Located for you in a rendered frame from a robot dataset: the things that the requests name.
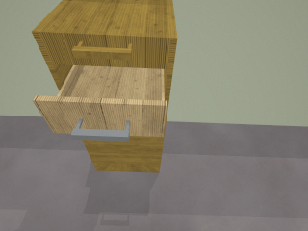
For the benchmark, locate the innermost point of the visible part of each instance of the drawer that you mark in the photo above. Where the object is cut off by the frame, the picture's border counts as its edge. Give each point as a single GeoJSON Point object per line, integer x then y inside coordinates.
{"type": "Point", "coordinates": [105, 97]}

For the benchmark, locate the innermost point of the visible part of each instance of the handle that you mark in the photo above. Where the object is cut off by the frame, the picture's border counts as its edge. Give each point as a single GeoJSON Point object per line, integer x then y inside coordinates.
{"type": "Point", "coordinates": [103, 53]}
{"type": "Point", "coordinates": [100, 134]}

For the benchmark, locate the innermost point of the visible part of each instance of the cabinet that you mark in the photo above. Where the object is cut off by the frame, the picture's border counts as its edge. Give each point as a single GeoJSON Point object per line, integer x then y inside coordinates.
{"type": "Point", "coordinates": [147, 27]}

